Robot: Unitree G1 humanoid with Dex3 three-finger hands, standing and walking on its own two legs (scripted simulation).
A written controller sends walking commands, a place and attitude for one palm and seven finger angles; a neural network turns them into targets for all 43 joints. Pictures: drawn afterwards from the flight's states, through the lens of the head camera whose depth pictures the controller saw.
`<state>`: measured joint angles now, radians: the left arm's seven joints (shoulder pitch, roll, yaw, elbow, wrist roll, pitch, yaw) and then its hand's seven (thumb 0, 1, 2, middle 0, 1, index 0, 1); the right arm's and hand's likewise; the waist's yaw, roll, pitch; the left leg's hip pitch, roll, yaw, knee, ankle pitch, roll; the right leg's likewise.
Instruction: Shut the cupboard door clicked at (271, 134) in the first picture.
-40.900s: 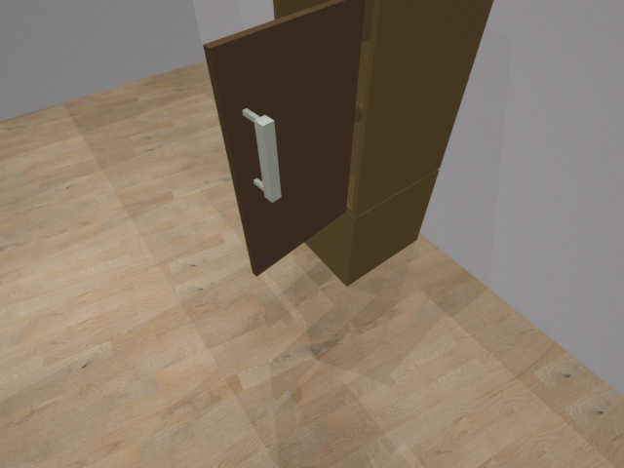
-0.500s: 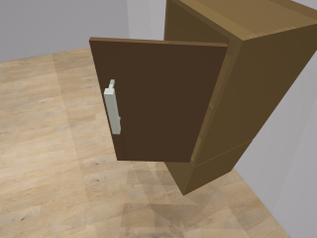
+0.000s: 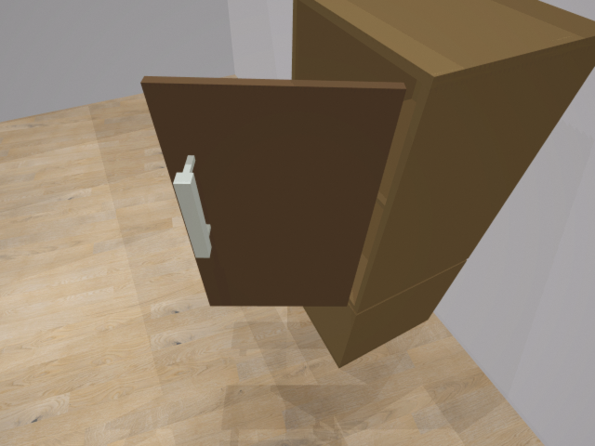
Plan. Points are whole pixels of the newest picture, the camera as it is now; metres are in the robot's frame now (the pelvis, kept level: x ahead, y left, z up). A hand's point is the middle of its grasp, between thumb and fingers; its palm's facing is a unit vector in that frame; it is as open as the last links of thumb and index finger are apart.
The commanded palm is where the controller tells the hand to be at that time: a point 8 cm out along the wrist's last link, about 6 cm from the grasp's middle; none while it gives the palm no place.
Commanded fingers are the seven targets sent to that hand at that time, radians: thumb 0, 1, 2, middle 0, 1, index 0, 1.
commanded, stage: look again from close up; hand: left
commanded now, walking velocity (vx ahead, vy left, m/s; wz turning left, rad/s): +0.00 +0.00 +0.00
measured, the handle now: (197, 209) +0.46 +0.20 +0.04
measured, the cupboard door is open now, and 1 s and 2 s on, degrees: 63 63 63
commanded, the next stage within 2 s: raise the hand and make a fist in 0.14 s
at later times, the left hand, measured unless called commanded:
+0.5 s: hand (199, 382) +0.20 +0.14 -0.02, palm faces +0.17 -0.98 -0.02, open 6.9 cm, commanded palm +0.12 +0.19 -0.06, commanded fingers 0.00 0.90 0.90 -0.44 -0.56 -0.44 -0.56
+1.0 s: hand (205, 402) +0.18 +0.13 -0.03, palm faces +0.03 -1.00 -0.03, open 4.5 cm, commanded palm +0.14 +0.19 -0.02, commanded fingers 0.00 0.90 0.90 -0.90 -1.06 -0.90 -1.06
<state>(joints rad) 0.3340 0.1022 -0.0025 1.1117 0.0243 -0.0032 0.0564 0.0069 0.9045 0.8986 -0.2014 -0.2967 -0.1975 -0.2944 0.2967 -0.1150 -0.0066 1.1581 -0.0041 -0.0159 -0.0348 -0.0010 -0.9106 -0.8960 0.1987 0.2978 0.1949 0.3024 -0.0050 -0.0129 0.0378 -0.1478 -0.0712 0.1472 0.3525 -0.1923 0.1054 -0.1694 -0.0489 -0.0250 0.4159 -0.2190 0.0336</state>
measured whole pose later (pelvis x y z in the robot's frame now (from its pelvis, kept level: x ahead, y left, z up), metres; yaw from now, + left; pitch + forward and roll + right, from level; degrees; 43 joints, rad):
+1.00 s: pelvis +0.00 -0.07 -0.08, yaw +6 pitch +14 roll -1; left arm 0.43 0.24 0.14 -0.09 -0.30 -0.31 -0.34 0.02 0.90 0.90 -0.72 -0.87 -0.72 -0.86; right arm 0.21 -0.18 0.04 0.52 0.04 -0.18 -0.05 0.01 -0.90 -0.90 0.20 0.30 0.20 0.30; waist 0.03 0.04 -0.12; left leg -0.84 0.01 0.00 1.11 -0.50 0.02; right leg -0.79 0.03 -0.15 1.07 -0.52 -0.08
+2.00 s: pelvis +0.01 -0.03 -0.04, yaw +5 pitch +6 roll -2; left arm 0.36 0.26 0.17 -0.11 -0.28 -0.22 -0.23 0.02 0.90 0.90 -1.30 -1.50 -1.30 -1.49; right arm 0.28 -0.26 0.04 0.55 0.04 -0.24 -0.05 0.01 -0.90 -0.90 0.20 0.30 0.20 0.30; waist 0.00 0.04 -0.09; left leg -0.54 -0.02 0.04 0.83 -0.41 0.06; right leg -0.49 0.01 -0.10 0.79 -0.41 -0.04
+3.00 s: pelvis +0.01 -0.05 -0.03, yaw +5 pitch +8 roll +0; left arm -0.10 0.28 0.20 0.34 -0.26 -0.26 -0.24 0.02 0.90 0.90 -1.30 -1.50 -1.30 -1.50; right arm 0.26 -0.27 0.02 0.63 0.05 -0.17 -0.05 0.01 -0.91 -0.90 0.20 0.30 0.20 0.30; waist -0.02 0.03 -0.07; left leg -0.53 -0.01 0.05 0.78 -0.39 0.04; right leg -0.50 0.02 -0.09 0.77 -0.40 -0.06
